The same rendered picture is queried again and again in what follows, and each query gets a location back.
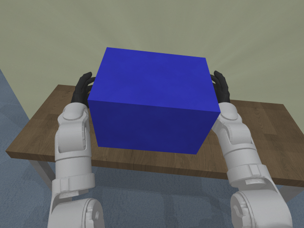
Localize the robot left hand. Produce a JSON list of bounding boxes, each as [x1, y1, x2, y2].
[[71, 72, 95, 108]]

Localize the carton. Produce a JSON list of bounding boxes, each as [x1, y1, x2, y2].
[[87, 47, 221, 154]]

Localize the robot right hand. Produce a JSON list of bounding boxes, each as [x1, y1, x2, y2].
[[210, 71, 230, 103]]

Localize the right robot forearm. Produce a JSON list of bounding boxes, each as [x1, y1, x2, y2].
[[212, 102, 293, 225]]

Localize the left robot forearm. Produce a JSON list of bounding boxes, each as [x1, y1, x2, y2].
[[47, 103, 95, 228]]

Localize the robot right upper arm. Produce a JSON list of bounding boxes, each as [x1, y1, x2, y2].
[[230, 189, 293, 228]]

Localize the robot left upper arm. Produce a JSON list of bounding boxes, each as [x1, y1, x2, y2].
[[48, 198, 105, 228]]

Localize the table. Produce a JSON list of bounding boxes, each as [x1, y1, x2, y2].
[[5, 85, 304, 203]]

